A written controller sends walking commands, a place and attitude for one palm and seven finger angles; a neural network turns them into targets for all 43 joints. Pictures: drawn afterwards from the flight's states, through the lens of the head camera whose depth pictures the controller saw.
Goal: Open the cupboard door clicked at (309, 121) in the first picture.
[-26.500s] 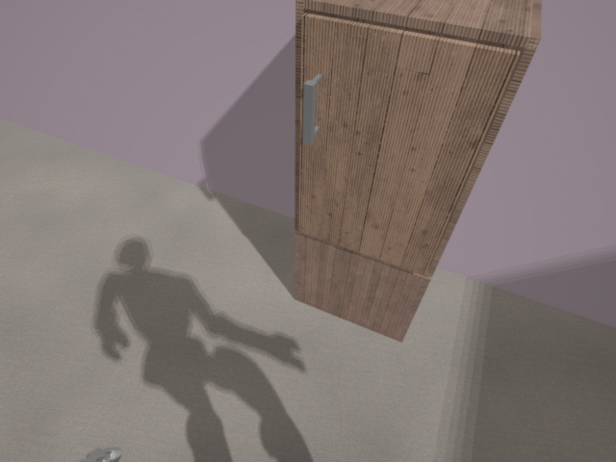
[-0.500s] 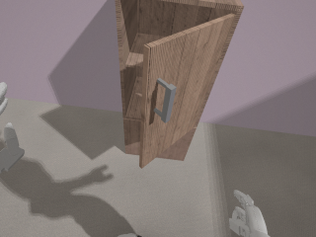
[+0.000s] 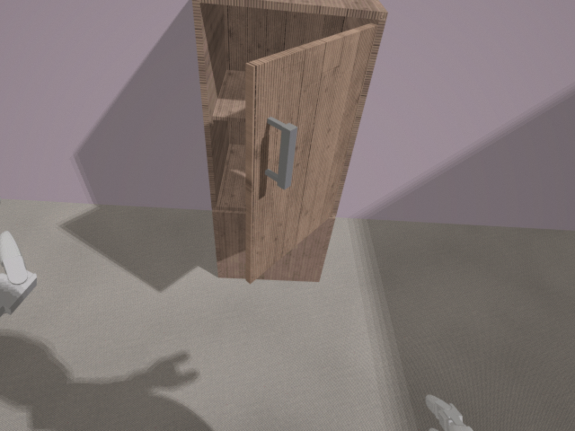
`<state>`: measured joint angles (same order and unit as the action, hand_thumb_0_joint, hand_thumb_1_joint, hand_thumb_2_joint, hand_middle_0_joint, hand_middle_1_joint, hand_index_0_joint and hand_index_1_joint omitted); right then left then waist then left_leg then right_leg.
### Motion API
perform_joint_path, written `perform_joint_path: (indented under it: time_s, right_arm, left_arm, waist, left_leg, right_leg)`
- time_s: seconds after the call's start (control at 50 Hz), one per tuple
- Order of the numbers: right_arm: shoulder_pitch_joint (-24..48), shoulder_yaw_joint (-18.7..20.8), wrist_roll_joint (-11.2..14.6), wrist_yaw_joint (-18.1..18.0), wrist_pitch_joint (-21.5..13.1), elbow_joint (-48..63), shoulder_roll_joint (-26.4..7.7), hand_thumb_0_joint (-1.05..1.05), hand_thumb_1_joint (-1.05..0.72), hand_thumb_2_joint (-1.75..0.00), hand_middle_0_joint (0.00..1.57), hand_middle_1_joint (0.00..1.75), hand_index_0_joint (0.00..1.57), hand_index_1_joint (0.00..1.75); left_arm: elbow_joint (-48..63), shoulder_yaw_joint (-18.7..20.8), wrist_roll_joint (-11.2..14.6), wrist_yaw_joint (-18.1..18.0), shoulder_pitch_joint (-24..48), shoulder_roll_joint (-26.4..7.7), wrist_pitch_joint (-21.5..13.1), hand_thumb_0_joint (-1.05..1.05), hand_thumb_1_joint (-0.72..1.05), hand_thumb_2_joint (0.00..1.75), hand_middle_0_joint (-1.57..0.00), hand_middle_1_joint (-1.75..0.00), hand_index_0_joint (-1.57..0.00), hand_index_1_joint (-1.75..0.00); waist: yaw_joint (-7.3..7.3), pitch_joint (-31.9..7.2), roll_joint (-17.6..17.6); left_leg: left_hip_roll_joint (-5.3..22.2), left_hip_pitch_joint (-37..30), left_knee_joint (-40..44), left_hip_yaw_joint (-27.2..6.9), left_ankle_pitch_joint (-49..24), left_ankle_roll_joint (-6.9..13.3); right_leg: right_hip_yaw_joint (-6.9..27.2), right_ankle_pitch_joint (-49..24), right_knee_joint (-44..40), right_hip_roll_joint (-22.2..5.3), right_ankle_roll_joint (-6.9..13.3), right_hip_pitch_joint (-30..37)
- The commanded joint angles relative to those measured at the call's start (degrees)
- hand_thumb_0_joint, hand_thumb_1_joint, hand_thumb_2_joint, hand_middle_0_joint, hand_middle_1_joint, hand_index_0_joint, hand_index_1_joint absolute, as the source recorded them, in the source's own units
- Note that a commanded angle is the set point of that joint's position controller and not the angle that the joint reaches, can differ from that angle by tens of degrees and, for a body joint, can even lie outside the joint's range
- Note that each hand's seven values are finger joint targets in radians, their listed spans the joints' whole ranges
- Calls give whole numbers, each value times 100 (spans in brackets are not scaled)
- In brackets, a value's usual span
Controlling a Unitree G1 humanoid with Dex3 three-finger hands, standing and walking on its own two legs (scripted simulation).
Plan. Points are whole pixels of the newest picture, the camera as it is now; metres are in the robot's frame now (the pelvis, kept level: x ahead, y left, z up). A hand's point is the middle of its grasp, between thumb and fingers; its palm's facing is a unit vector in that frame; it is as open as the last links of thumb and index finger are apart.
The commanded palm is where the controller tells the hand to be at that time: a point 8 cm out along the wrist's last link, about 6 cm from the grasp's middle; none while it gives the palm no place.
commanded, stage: stop stepping back and stand still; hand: left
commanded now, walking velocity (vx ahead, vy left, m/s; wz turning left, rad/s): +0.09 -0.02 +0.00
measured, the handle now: (279, 153) +0.59 +0.05 +0.09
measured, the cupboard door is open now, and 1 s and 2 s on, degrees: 48 48 48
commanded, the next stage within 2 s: let the arm hang, fingers relaxed in 1.18 s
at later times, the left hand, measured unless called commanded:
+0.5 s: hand out of the picture +0.12 +0.26 +0.17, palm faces +0.50 -0.78 -0.39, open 7.4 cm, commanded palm +0.06 +0.30 +0.19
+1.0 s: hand out of the picture +0.15 +0.29 +0.17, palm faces +0.42 -0.76 -0.50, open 7.4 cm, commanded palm +0.09 +0.33 +0.19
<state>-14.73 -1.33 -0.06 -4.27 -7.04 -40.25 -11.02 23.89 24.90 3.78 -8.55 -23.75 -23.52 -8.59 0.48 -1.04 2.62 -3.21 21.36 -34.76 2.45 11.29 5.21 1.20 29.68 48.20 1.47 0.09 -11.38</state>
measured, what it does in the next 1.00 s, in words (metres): steps on the spot: right foot, then left foot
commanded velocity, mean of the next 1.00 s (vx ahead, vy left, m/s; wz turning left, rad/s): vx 0.10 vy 0.01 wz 0.00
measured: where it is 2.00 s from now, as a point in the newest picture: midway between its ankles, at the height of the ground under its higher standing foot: outside the picture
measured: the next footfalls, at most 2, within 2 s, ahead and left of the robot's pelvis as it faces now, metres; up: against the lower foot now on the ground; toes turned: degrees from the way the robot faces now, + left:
right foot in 0.22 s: +0.00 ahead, -0.07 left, +0.00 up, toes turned -2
left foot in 0.58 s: -0.01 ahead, +0.15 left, +0.00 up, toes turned +4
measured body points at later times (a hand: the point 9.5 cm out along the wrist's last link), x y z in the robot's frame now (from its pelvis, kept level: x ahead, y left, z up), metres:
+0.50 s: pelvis -0.07 -0.01 +0.02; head -0.08 -0.01 +0.47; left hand +0.09 +0.30 +0.19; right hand +0.09 -0.26 -0.07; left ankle -0.09 +0.15 -0.69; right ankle -0.07 -0.08 -0.72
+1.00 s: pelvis -0.04 +0.02 +0.01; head -0.01 +0.02 +0.46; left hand +0.12 +0.33 +0.19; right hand +0.13 -0.21 -0.09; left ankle -0.05 +0.15 -0.72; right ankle -0.04 -0.07 -0.72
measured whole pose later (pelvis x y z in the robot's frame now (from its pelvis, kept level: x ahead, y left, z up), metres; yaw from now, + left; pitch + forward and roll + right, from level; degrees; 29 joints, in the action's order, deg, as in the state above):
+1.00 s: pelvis -0.04 +0.02 +0.01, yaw +3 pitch -1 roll +0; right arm -11.9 -0.1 0.4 -3.7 -5.1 -37.3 -11.6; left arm 28.5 23.0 2.7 -8.7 -33.9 -23.5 -11.8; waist -0.7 4.3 -0.1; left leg 1.4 11.7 -30.5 1.3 16.9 -0.7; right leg -4.9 18.0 31.1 0.1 2.0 -11.8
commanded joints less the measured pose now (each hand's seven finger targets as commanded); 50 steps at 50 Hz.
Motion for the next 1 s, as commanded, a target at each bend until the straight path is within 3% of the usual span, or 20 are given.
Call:
perform_joint_path:
  time_s: [0.0,0.06,0.12,0.16,0.18,0.2,0.22,0.28,0.32,0.46,0.5,0.54,0.56,0.62,0.7,0.76,0.8,0.88,0.92,0.98]
  right_arm:
    - [808,302,-80,63,-499,1096,-783,0,-90,-90,20,30,20,30]
    - [874,323,-81,134,-422,1256,-762,0,-90,-90,20,30,20,30]
    - [743,381,-119,98,-330,1303,-696,0,-90,-90,20,30,20,30]
    - [753,416,-108,30,-190,1250,-619,0,-90,-90,20,30,20,30]
    - [677,445,-31,21,-98,1149,-542,0,-90,-90,20,30,20,30]
    - [712,511,-35,-38,-93,1097,-783,0,-90,-90,20,30,20,30]
    - [680,524,-136,-40,-80,884,-906,0,-90,-90,20,30,20,30]
    - [749,439,1,-39,-129,1033,-752,0,-90,-90,20,30,20,30]
    - [831,478,-20,-146,-181,939,-836,0,-90,-90,20,30,20,30]
    - [780,373,-119,-261,-455,1100,-699,0,-90,-90,20,30,20,30]
    - [669,368,-101,-254,-445,1176,-678,0,-90,-90,20,30,20,30]
    - [612,448,-62,-195,-382,1292,-870,0,-90,-90,20,30,20,30]
    - [551,454,-33,-102,-378,1299,-853,0,-90,-90,20,30,20,30]
    - [536,388,-71,3,-413,1148,-724,0,-90,-90,20,30,20,30]
    - [633,390,23,86,-373,1194,-806,0,-90,-90,20,30,20,30]
    - [532,493,110,168,-244,1268,-734,0,-90,-90,20,30,20,30]
    - [698,384,90,149,-160,1268,-618,0,-90,-90,20,30,20,30]
    - [843,272,25,19,-121,1251,-579,0,-90,-90,20,30,20,30]
    - [862,359,4,-14,-149,1297,-740,0,-90,-90,20,30,20,30]
    - [885,369,37,-17,-198,1294,-755,0,-90,-90,20,30,20,30]
  left_arm:
    - [1690,479,-76,-14,-160,-1148,-498,0,90,90,-20,-30,-20,-30]
    - [2078,512,-117,-22,-1264,-1013,-440,0,90,90,-20,-30,-20,-30]
    - [2001,679,-154,-93,-1447,-1133,-450,0,90,90,-20,-30,-20,-30]
    - [1585,785,-206,-101,-1216,-1224,-339,0,90,90,-20,-30,-20,-30]
    - [1441,851,-236,-101,-971,-1364,-296,0,90,90,-20,-30,-20,-30]
    - [1590,570,-139,0,-365,-1190,-321,0,90,90,-20,-30,-20,-30]
    - [1622,859,-103,72,100,-1479,-413,0,90,90,-20,-30,-20,-30]
    - [683,454,-174,117,478,-1120,-485,0,90,90,-20,-30,-20,-30]
    - [363,204,-252,56,144,-838,-537,0,90,90,-20,-30,-20,-30]
    - [1366,414,-308,-243,146,-1057,-650,0,90,90,-20,-30,-20,-30]
    - [1662,568,-229,-291,-86,-1113,-673,0,90,90,-20,-30,-20,-30]
    - [2013,643,-155,-308,-113,-1124,-761,0,90,90,-20,-30,-20,-30]
    - [2105,608,-201,-298,-30,-1144,-786,0,90,90,-20,-30,-20,-30]
    - [1569,680,-215,-178,-331,-1144,-697,0,90,90,-20,-30,-20,-30]
    - [1268,568,-203,-93,-566,-959,-667,0,90,90,-20,-30,-20,-30]
    - [1157,599,-77,-71,-967,-921,-655,0,90,90,-20,-30,-20,-30]
    - [1252,759,-109,-108,-1019,-1079,-719,0,90,90,-20,-30,-20,-30]
    - [1695,838,-105,-206,-742,-1156,-739,0,90,90,-20,-30,-20,-30]
    - [1862,767,-74,-213,-763,-1092,-770,0,90,90,-20,-30,-20,-30]
    - [1582,755,-140,-152,-757,-1106,-683,0,90,90,-20,-30,-20,-30]
  waist:
    - [-100,-164,-714]
    - [-220,-292,-2126]
    - [-196,-269,-2029]
    - [-277,-2,-572]
    - [-192,56,1087]
    - [-39,369,1168]
    - [114,397,446]
    - [192,231,392]
    - [10,454,-371]
    - [-173,-66,964]
    - [-102,-320,100]
    - [-39,-545,-1526]
    - [-39,-533,-1943]
    - [9,122,-2062]
    - [-10,151,-1094]
    - [56,-461,811]
    - [-26,-664,690]
    - [69,-594,-58]
    - [-85,-550,-885]
    - [-112,-123,-1156]
  left_leg:
    - [1544,165,3130,-2388,2493,-247]
    - [1039,1108,3368,-1064,2913,-535]
    - [1000,1514,3043,-789,2894,-500]
    - [616,2026,1234,-309,2609,-627]
    - [129,1345,-1452,105,1739,-615]
    - [101,1582,-3075,-364,1269,-615]
    - [216,1582,-3903,-510,790,-684]
    - [556,1384,-3490,-259,242,-640]
    - [576,1497,-2613,-119,443,-518]
    - [341,-96,401,533,905,-295]
    - [329,-884,1294,414,448,-268]
    - [1309,-2136,1388,-961,-1240,92]
    - [1794,-2590,1235,-1428,-2523,263]
    - [1713,-1625,1324,-1051,-2698,222]
    - [1161,-267,691,-286,-1493,-189]
    - [397,63,-765,17,472,-576]
    - [471,349,-1143,-304,1631,-530]
    - [475,-879,974,-98,-265,-520]
    - [1089,-1242,1323,-856,-1777,-311]
    - [1139,-757,1382,-746,-1446,-262]
  right_leg:
    - [-20,-412,649,94,77,-219]
    - [-732,-411,107,397,113,860]
    - [-1019,156,-897,466,242,1555]
    - [-404,346,-2493,-12,463,1723]
    - [1191,767,-3700,-1277,852,162]
    - [2561,1156,-4319,-2210,1099,-1009]
    - [2293,999,-4228,-2334,1108,-1556]
    - [1694,2272,-4221,-1686,689,-1490]
    - [1604,1260,-4077,-1675,622,-787]
    - [867,-274,-3505,-1464,725,343]
    - [521,-1364,-2715,-1151,555,448]
    - [-122,-2123,-1195,-453,118,-534]
    - [-443,-1176,-699,-255,-22,-1359]
    - [-587,-450,-1035,-186,-17,-1109]
    - [-457,-2502,-2280,-222,13,743]
    - [1250,-4636,-2596,-1488,637,1169]
    - [1298,-5548,-2557,-1845,781,1460]
    - [213,-4019,-2138,-1111,321,792]
    - [-175,-2766,-1846,-481,-38,416]
    - [-227,-2403,-2101,-335,-99,416]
